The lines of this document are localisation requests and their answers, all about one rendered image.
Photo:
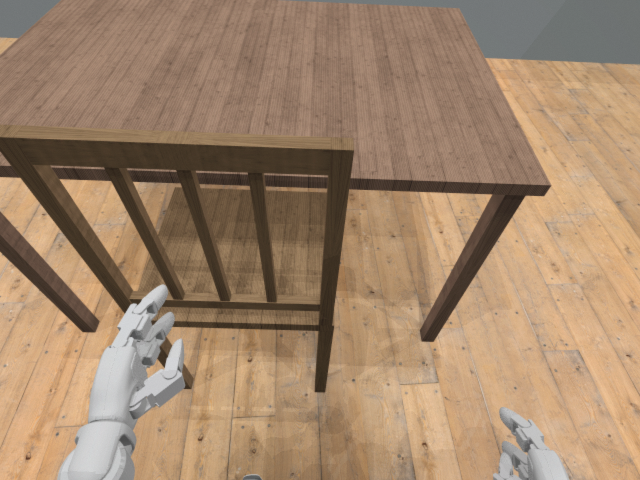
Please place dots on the chair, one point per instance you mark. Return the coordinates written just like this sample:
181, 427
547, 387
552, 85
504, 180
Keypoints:
230, 258

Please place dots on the robot left hand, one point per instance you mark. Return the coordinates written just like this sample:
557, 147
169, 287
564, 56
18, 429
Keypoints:
122, 367

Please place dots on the table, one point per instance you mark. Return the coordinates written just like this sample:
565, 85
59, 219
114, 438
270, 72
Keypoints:
409, 84

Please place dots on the left robot forearm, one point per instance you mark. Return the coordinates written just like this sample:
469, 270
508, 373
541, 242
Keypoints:
103, 452

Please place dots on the robot right hand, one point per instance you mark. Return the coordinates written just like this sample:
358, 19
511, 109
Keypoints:
541, 463

